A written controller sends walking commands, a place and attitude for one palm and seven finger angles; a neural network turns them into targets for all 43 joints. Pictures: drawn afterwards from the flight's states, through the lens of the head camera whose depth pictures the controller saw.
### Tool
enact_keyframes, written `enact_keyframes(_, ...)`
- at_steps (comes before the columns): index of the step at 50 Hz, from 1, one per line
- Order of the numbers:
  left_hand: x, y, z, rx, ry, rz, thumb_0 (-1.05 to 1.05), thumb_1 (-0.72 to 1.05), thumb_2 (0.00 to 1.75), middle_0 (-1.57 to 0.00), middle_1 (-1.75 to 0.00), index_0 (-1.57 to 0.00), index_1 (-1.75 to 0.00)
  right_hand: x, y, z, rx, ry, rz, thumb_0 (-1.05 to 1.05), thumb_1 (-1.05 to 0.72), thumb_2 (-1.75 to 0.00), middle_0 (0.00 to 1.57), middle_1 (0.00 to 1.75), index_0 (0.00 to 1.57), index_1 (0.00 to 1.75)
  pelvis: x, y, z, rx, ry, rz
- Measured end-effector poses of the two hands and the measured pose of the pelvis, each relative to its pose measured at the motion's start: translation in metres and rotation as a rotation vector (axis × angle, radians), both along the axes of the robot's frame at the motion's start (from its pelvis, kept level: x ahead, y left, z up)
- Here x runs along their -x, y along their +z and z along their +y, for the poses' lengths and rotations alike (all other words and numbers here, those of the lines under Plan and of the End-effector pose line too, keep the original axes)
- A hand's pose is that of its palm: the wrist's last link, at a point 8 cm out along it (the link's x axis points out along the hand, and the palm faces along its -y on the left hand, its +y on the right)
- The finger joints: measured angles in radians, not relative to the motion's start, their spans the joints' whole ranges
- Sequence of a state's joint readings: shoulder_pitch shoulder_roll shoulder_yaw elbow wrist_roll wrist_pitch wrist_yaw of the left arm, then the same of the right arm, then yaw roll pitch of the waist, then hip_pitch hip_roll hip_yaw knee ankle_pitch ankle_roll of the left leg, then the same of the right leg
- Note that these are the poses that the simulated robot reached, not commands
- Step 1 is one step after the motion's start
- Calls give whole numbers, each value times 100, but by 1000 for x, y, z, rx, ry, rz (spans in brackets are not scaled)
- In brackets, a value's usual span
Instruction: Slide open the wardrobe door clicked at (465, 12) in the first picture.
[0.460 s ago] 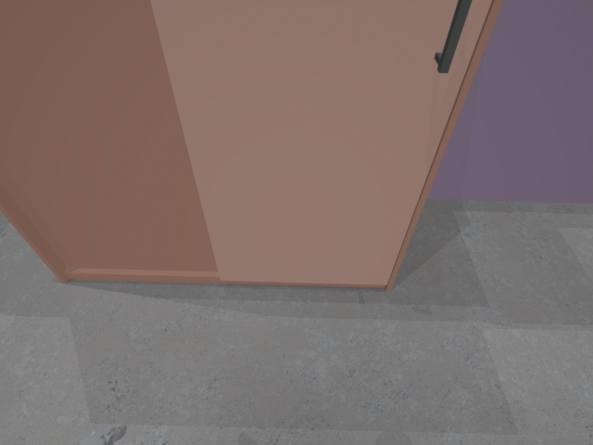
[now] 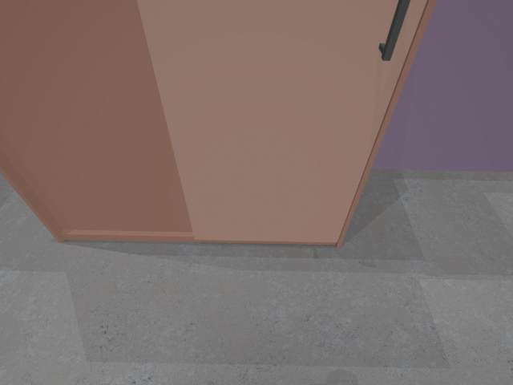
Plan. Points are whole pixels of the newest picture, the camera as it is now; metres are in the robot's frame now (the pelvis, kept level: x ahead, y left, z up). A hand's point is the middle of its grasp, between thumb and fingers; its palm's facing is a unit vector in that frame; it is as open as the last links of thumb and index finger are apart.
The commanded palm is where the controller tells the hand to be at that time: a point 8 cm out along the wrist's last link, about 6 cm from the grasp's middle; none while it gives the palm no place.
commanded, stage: stand and wait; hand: right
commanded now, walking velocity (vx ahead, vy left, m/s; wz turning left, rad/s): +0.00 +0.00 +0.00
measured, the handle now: (400, 1) +0.81 -0.26 +0.27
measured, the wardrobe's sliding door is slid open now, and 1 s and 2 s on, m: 0.00 0.00 0.00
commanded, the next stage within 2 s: look at it before walking up in 0.36 s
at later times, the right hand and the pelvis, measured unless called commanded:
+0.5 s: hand out of the picture +0.08 -0.24 -0.15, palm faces -0.04 +0.94 -0.34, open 7.4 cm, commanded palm none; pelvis +0.00 +0.01 +0.00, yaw +0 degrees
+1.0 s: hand out of the picture +0.07 -0.24 -0.15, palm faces -0.03 +0.94 -0.33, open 7.4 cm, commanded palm none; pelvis +0.00 +0.01 +0.00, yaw +0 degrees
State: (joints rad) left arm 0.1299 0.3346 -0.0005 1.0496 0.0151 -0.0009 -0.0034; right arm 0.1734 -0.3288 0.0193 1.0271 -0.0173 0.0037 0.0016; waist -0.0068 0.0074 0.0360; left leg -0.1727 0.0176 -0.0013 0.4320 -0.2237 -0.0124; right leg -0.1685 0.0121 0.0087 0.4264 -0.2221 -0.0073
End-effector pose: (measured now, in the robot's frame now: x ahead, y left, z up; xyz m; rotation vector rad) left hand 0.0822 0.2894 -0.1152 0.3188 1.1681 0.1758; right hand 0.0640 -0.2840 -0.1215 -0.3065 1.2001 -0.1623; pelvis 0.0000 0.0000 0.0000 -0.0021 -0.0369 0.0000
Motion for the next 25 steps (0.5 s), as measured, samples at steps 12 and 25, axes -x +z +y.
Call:
enact_keyframes(12, 26, -5, 9, -2, 33, 68, 1, 90, 90, -20, -30, -20, -30, 6, 3, -1, 17, -8, 24, 1, -90, -90, 20, 30, 21, 30, 2, 2, 5, 0, 1, -3)
enact_keyframes(25, 16, -3, 8, 6, 26, 36, 0, 90, 90, -20, -30, -20, -30, -10, 7, 2, 17, 4, -20, 1, -90, -90, 20, 30, 20, 30, 2, 3, 7, -1, 2, -2)
